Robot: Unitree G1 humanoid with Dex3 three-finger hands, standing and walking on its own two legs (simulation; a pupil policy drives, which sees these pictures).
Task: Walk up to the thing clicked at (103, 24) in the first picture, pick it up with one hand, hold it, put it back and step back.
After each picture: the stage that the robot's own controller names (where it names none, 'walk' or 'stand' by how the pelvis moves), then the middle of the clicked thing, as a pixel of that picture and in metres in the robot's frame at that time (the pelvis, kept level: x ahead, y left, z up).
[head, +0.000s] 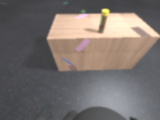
stand; (102, 22) +1.00 -0.09 +0.06
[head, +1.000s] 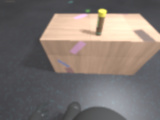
rise first; (100, 23) +0.89 -0.02 +0.08
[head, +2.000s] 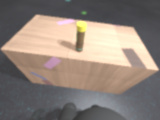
rise first; (80, 38) +0.59 +0.14 +0.09
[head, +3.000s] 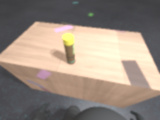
stand; (69, 51) +0.45 +0.19 +0.08
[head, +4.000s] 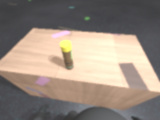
stand; (67, 56) +0.43 +0.20 +0.06
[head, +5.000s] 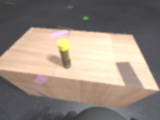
stand; (65, 55) +0.44 +0.22 +0.05
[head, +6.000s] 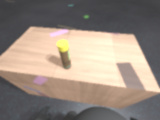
stand; (65, 56) +0.43 +0.22 +0.05
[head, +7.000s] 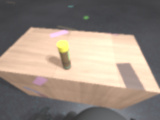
stand; (65, 57) +0.42 +0.22 +0.05
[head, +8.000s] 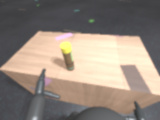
rise first; (68, 58) +0.42 +0.22 +0.06
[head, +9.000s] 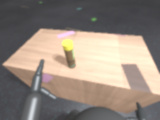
go down; (69, 55) +0.44 +0.22 +0.06
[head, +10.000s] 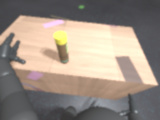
go down; (62, 50) +0.45 +0.19 +0.07
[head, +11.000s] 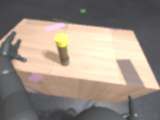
go down; (63, 52) +0.44 +0.20 +0.08
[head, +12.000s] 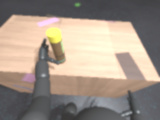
close in; (58, 48) +0.43 +0.21 +0.11
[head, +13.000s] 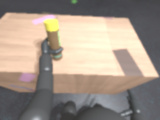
lift; (54, 42) +0.48 +0.22 +0.12
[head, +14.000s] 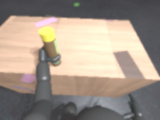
lift; (52, 49) +0.42 +0.24 +0.12
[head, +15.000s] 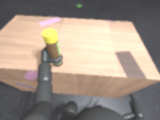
lift; (54, 50) +0.41 +0.24 +0.12
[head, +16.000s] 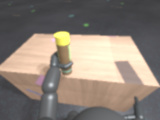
lift; (64, 56) +0.33 +0.17 +0.20
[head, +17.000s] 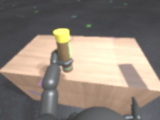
hold; (65, 53) +0.33 +0.17 +0.22
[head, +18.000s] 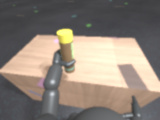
crouch; (67, 53) +0.33 +0.16 +0.21
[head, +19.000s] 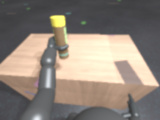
crouch; (61, 39) +0.43 +0.19 +0.24
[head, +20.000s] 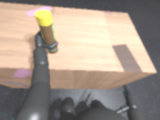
lower; (49, 35) +0.50 +0.24 +0.13
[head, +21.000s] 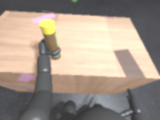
lower; (52, 42) +0.46 +0.23 +0.12
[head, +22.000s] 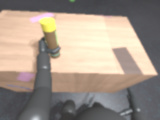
lower; (52, 41) +0.48 +0.23 +0.12
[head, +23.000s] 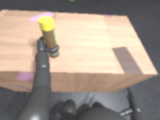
lower; (50, 40) +0.48 +0.24 +0.12
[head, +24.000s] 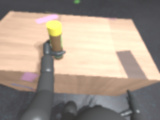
open; (56, 43) +0.46 +0.22 +0.12
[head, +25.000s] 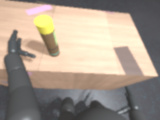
sink last; (50, 40) +0.45 +0.23 +0.12
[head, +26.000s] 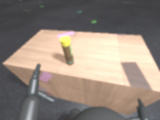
sink last; (68, 52) +0.47 +0.24 +0.09
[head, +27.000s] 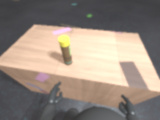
stand; (66, 52) +0.45 +0.22 +0.07
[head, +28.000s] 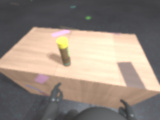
stand; (64, 53) +0.45 +0.24 +0.06
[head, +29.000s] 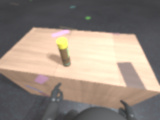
stand; (64, 54) +0.45 +0.24 +0.06
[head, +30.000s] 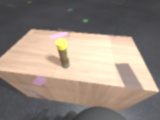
walk; (63, 55) +0.45 +0.23 +0.06
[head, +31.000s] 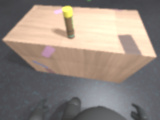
walk; (69, 25) +0.68 +0.23 +0.09
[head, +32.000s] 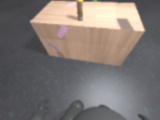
walk; (79, 9) +1.06 +0.21 +0.08
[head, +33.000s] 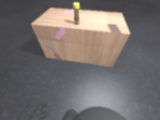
walk; (76, 14) +1.17 +0.23 +0.08
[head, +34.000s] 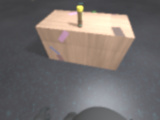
stand; (80, 17) +1.14 +0.21 +0.06
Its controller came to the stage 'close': yes
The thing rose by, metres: 0.19
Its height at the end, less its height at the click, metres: +0.00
